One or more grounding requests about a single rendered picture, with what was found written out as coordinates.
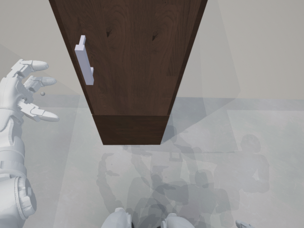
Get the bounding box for cupboard door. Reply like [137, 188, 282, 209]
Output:
[55, 0, 201, 116]

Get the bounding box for robot left hand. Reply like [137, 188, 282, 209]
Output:
[0, 59, 59, 122]

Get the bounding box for robot shin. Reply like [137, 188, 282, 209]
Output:
[115, 208, 125, 212]
[166, 213, 177, 219]

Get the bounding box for robot right shin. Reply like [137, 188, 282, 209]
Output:
[166, 213, 177, 219]

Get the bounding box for robot left shin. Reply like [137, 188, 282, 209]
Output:
[115, 208, 125, 212]

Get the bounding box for handle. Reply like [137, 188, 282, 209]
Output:
[75, 35, 94, 85]

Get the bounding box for left robot forearm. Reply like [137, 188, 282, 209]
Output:
[0, 108, 27, 181]

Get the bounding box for robot left upper arm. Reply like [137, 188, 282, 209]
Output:
[0, 177, 37, 228]

